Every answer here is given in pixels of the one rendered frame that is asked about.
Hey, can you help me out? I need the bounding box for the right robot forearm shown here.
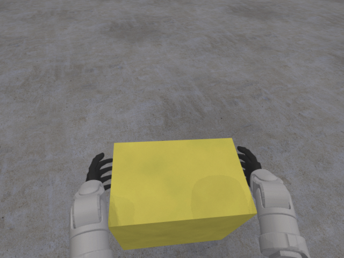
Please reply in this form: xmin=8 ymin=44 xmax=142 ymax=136
xmin=250 ymin=169 xmax=311 ymax=258

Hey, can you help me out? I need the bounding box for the left robot hand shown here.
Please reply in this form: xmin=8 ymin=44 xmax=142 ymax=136
xmin=86 ymin=153 xmax=113 ymax=190

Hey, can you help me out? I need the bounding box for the carton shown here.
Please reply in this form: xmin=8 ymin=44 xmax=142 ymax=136
xmin=108 ymin=138 xmax=257 ymax=250

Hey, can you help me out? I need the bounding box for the right robot hand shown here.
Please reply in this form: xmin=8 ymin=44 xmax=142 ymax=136
xmin=237 ymin=146 xmax=262 ymax=187

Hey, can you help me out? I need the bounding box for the left robot forearm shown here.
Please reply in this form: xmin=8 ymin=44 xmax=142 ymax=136
xmin=69 ymin=180 xmax=113 ymax=258

